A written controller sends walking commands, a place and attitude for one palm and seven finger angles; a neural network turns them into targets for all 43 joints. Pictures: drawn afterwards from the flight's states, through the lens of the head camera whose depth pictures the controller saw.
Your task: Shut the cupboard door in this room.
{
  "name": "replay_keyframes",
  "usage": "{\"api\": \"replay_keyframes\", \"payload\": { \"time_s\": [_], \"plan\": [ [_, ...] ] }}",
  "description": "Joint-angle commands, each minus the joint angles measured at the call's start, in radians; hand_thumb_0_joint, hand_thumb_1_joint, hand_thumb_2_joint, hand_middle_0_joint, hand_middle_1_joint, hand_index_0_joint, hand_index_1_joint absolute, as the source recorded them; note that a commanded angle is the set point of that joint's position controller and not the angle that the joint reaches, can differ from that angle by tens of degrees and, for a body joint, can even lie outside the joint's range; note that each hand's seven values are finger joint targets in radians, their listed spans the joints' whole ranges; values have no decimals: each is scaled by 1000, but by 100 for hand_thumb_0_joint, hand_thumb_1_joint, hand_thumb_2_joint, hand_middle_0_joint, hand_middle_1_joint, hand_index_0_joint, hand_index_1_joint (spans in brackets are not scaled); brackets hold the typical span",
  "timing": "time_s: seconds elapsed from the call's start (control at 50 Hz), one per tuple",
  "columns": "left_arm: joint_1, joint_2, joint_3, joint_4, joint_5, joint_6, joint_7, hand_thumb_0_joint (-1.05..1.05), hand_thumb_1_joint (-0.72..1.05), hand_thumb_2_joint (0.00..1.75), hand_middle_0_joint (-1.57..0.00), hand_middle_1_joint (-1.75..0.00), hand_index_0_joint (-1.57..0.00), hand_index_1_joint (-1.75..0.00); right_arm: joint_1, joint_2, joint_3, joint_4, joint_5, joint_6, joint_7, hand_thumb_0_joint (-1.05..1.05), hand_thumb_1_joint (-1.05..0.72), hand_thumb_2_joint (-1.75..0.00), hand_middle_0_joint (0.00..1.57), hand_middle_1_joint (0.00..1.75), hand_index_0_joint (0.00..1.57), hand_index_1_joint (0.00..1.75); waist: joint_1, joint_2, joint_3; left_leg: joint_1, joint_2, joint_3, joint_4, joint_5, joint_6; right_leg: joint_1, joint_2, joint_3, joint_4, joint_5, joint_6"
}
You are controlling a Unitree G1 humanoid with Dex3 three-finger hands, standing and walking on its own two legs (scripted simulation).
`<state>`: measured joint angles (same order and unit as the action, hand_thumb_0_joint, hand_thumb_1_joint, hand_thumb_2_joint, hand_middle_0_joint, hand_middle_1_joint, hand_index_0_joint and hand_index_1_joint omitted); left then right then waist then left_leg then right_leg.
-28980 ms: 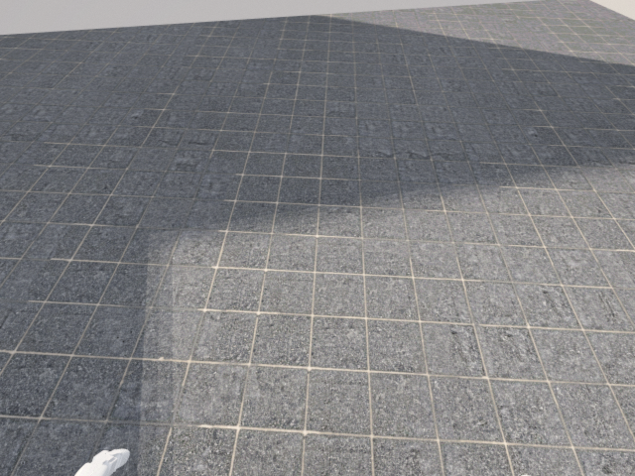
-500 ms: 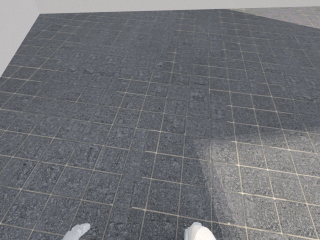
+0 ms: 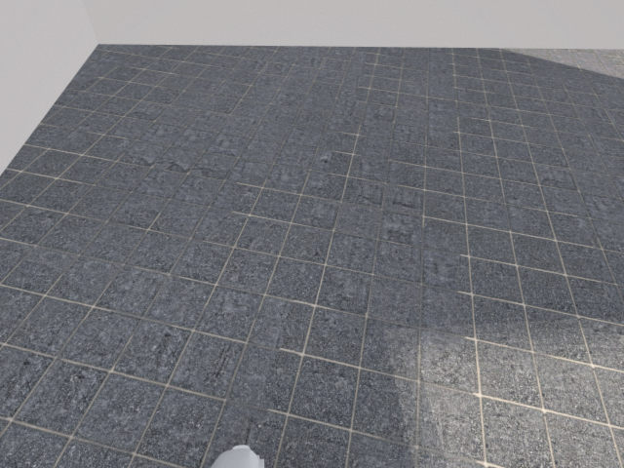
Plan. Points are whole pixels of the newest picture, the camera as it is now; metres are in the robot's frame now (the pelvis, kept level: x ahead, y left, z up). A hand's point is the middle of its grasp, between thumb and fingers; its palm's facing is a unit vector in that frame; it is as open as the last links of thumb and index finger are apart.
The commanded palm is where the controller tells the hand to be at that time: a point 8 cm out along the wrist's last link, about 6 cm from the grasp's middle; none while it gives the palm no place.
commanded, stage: walk around to get in front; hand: left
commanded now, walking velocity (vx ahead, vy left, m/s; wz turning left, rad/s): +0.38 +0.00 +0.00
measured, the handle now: out of the picture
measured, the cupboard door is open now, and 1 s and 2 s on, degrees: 77 77 77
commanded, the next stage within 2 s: walk to a spot facing it in 1.20 s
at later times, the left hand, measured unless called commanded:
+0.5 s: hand (188, 377) +0.28 +0.23 -0.17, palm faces -0.05 -0.98 -0.18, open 7.4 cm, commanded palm none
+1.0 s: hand (252, 301) +0.44 +0.15 -0.17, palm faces -0.05 -0.97 -0.22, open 7.2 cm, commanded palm none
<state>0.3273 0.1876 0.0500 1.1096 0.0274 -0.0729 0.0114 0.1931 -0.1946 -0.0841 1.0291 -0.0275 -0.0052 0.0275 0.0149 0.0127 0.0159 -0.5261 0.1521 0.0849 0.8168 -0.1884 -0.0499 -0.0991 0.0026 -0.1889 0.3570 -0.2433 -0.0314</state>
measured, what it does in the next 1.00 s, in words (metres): walks ahead: left foot, then right foot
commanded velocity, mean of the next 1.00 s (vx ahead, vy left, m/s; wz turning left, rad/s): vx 0.37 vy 0.00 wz -0.04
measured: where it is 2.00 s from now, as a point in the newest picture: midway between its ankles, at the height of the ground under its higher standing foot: (319, 344)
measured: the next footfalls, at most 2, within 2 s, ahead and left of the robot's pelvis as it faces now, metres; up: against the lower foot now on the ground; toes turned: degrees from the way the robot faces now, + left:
left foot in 0.12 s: +0.16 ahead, +0.15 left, +0.00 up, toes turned +11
right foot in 0.66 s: +0.42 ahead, -0.11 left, +0.00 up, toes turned -16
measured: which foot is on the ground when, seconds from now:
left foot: up 0.00-0.10, down 0.12-0.66, up 0.68-1.00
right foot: down 0.00-0.12, up 0.14-0.64, down 0.66-1.00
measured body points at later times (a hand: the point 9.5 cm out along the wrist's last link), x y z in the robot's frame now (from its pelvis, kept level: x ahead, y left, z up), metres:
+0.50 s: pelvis +0.20 +0.05 +0.00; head +0.22 +0.06 +0.45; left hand +0.29 +0.28 -0.16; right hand +0.11 -0.16 -0.15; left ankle +0.12 +0.14 -0.74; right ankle +0.28 -0.10 -0.67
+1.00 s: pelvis +0.40 -0.04 +0.00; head +0.41 -0.05 +0.45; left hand +0.44 +0.20 -0.15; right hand +0.44 -0.28 -0.15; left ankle +0.47 +0.12 -0.66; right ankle +0.38 -0.10 -0.74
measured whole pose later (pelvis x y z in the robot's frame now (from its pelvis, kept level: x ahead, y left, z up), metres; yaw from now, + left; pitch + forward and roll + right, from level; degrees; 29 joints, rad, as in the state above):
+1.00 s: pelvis +0.40 -0.04 +0.00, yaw -6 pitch +0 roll +0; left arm 0.29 0.16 0.05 1.09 0.02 -0.09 0.01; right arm 0.19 -0.18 -0.08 1.04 -0.03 -0.01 0.01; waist -0.01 0.03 0.02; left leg -0.62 0.15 0.02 1.10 -0.15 -0.05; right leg -0.14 0.02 -0.19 0.37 -0.23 -0.08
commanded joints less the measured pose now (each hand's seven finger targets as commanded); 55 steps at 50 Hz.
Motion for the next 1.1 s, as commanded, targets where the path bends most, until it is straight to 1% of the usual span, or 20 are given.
{"api": "replay_keyframes", "payload": {
  "time_s": [0.0, 0.04, 0.08, 0.1, 0.12, 0.14, 0.2, 0.26, 0.36, 0.52, 0.56, 0.6, 0.62, 0.64, 0.66, 0.68, 0.72, 0.8, 0.98, 1.08],
  "plan": [
    [49, 129, 25, -27, -1, -18, 1, 0, 90, 90, -20, -30, -20, -30, -75, -9, 12, -89, 4, -36, 10, 0, -90, -90, 20, 30, 20, 30, 25, -89, 93, 26, -3, 7, -161, -40, 23, -13, -321, 232, -172, 13, -123],
    [42, 140, 25, -20, -2, -12, -1, 0, 90, 90, -20, -30, -20, -30, -34, -25, 12, -78, 2, -44, 6, 0, -90, -90, 20, 30, 20, 30, -2, -62, 66, 139, -29, 41, -238, -39, 28, -17, -310, 202, -110, 59, -106],
    [30, 120, 22, -21, -8, -6, -4, 0, 90, 90, -20, -30, -20, -30, 144, -82, 0, -16, -4, -59, -6, 0, -90, -90, 20, 30, 20, 30, -82, 61, -31, 466, -44, 38, -352, -11, 46, -136, -217, 108, 163, 151, -53],
    [66, 63, 12, -34, -13, -5, -11, 0, 90, 90, -20, -30, -20, -30, 284, -195, -28, 16, -14, -69, -15, 0, -90, -90, 20, 30, 20, 30, -125, 308, -135, 687, 160, -242, -427, -65, 106, -326, -97, 29, 460, -38, 5],
    [29, 45, 1, -69, -13, -6, -16, 0, 90, 90, -20, -30, -20, -30, 371, -260, -40, 36, -7, -63, -26, 0, -90, -90, 20, 30, 20, 30, -150, 405, -140, 759, 320, -465, -540, -26, 182, -524, -26, 59, 700, -341, 29],
    [-18, 69, 8, -73, -5, 3, -9, 0, 90, 90, -20, -30, -20, -30, 337, -225, -31, 43, -4, -54, -36, 0, -90, -90, 20, 30, 20, 30, -144, 298, -94, 693, 328, -432, -568, -90, 199, -558, -72, 146, 811, -310, 17],
    [-61, 44, 16, -46, -2, 13, -29, 0, 90, 90, -20, -30, -20, -30, 178, -106, 2, 7, 2, -70, -39, 0, -90, -90, 20, 30, 20, 30, -64, 70, 57, 463, 238, -224, -610, 0, 145, -543, -148, 171, 858, -93, 27],
    [-4, -6, 16, -36, 4, 42, -26, 0, 90, 90, -20, -30, -20, -30, 185, -63, 13, 18, 7, -85, -45, 0, -90, -90, 20, 30, 20, 30, -22, 66, 55, 413, 172, -76, -630, 111, 116, -515, -135, 169, 863, 11, 47],
    [-64, -5, 26, -85, 1, 66, -31, 0, 90, 90, -20, -30, -20, -30, 215, -38, 16, 38, 13, -92, -49, 0, -90, -90, 20, 30, 20, 30, -4, 90, 105, 433, 157, 14, -659, 168, 145, -630, -149, 165, 819, 115, 70],
    [-301, -11, 6, -184, -6, 47, -41, 0, 90, 90, -20, -30, -20, -30, 329, -55, 11, 101, -2, -84, -52, 0, -90, -90, 20, 30, 20, 30, -68, 93, 142, 574, 175, 75, -596, 417, 166, -551, -111, 65, 346, 80, 27],
    [-251, 5, 9, -176, -6, 40, -36, 0, 90, 90, -20, -30, -20, -30, 318, -71, 8, 109, 1, -81, -53, 0, -90, -90, 20, 30, 20, 30, -37, 97, 107, 575, 185, 94, -520, 613, 158, -427, -74, 46, 295, 47, -6],
    [-56, 42, 20, -115, -4, 27, -29, 0, 90, 90, -20, -30, -20, -30, 282, -98, 2, 105, 7, -77, -51, 0, -90, -90, 20, 30, 20, 30, 54, 68, -1, 572, 160, 131, -306, 757, 126, -195, -23, 14, 210, 67, -31],
    [93, 82, 33, -67, 3, 15, -24, 0, 90, 90, -20, -30, -20, -30, 257, -96, 3, 97, 12, -77, -47, 0, -90, -90, 20, 30, 20, 30, 124, 28, -84, 466, 115, 161, -110, 661, 90, 37, -32, 30, 155, 138, -44],
    [214, 187, 60, -29, 11, 1, -11, 0, 90, 90, -20, -30, -20, -30, 288, -44, 10, 81, 24, -75, -33, 0, -90, -90, 20, 30, 20, 30, 161, -184, -207, 198, 17, 184, 196, 244, 54, 312, -265, 314, 125, 198, -112],
    [252, 261, 73, -10, -11, 1, -3, 0, 90, 90, -20, -30, -20, -30, 292, -7, 21, 49, 28, -70, -33, 0, -90, -90, 20, 30, 20, 30, 125, -305, -270, -7, -126, 77, 480, -374, 22, 408, -452, 663, 37, 384, -209],
    [157, 250, 76, -30, -22, 7, 3, 0, 90, 90, -20, -30, -20, -30, 255, -26, 13, 43, 34, -59, -35, 0, -90, -90, 20, 30, 20, 30, 103, -192, -205, -35, -74, -46, 584, -335, 50, 301, -462, 616, -22, 252, -225],
    [3, 154, 46, -70, -24, 7, 1, 0, 90, 90, -20, -30, -20, -30, 161, 3, 7, 43, 24, -46, -29, 0, -90, -90, 20, 30, 20, 30, 51, -56, -5, -54, -1, -89, 568, -156, 56, 8, -379, 481, -90, 31, -127],
    [-67, 62, 13, -67, -11, -13, 1, 0, 90, 90, -20, -30, -20, -30, 254, 40, 8, 74, 2, -8, -24, 0, -90, -90, 20, 30, 20, 30, -48, -111, 59, 25, 11, -77, 447, -19, 32, -226, -272, 264, -176, -45, -59],
    [75, 61, 6, -25, -8, -42, 4, 0, 90, 90, -20, -30, -20, -30, -17, -1, 11, -40, -1, -12, -3, 0, -90, -90, 20, 30, 20, 30, 8, -83, 92, -200, 22, -73, 199, 56, 1, 2, -298, 202, -195, 182, -95],
    [131, 74, -3, 3, -7, -39, 9, 0, 90, 90, -20, -30, -20, -30, -155, 9, 28, -87, 3, -22, 9, 0, -90, -90, 20, 30, 20, 30, 40, -84, 109, -149, -10, -10, -50, 41, 18, 110, -308, 128, -167, 360, -101]
  ]
}}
